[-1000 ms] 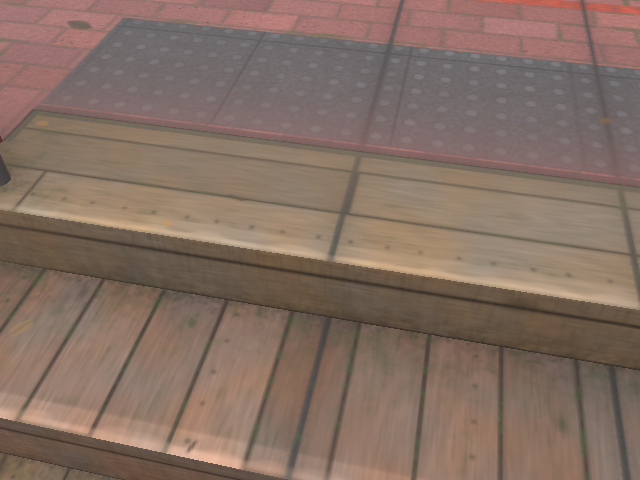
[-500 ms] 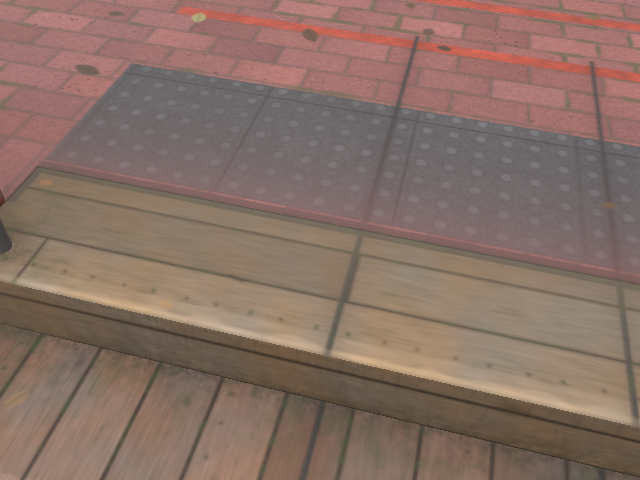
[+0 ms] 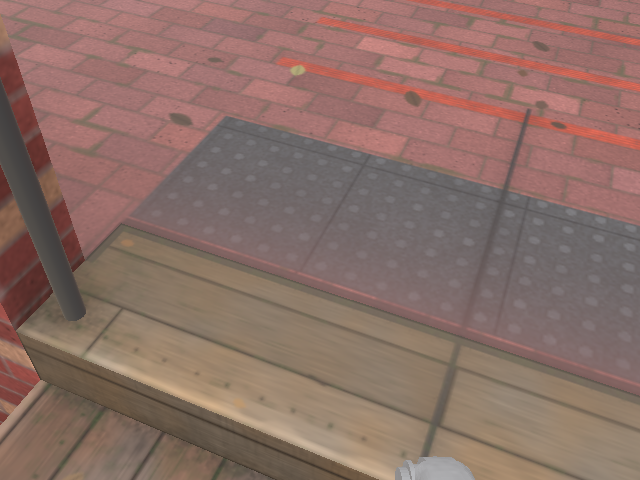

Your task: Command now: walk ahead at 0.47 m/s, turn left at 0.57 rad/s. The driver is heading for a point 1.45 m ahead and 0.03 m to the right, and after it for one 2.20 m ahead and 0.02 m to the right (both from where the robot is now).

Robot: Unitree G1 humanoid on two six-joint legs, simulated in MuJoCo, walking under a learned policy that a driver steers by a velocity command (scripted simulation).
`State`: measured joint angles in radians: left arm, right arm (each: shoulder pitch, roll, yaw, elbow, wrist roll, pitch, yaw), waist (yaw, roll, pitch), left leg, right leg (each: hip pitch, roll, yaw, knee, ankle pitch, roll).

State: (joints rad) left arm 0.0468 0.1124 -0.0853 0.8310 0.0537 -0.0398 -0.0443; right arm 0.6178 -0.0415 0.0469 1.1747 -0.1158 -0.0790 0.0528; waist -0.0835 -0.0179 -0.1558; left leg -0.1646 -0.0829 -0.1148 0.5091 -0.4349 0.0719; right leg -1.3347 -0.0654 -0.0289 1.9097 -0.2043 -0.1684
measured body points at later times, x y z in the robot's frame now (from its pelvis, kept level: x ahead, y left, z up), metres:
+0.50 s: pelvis +0.28 +0.00 +0.16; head +0.28 +0.01 +0.61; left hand +0.18 +0.17 +0.00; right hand +0.56 -0.12 +0.09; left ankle +0.41 +0.15 -0.45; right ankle +0.19 -0.11 -0.57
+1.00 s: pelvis +0.55 +0.08 +0.18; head +0.56 +0.07 +0.63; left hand +0.73 +0.26 +0.07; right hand +0.52 -0.13 +0.02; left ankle +0.43 +0.15 -0.57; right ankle +0.68 -0.02 -0.39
